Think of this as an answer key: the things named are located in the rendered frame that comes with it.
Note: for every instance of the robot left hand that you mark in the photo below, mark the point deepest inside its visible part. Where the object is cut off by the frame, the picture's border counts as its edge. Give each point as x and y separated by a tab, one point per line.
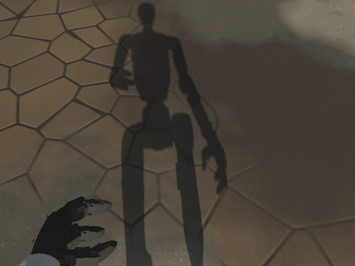
58	235

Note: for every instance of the left robot forearm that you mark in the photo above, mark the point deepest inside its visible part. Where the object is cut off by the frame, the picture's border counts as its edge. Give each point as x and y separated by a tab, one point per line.
39	260

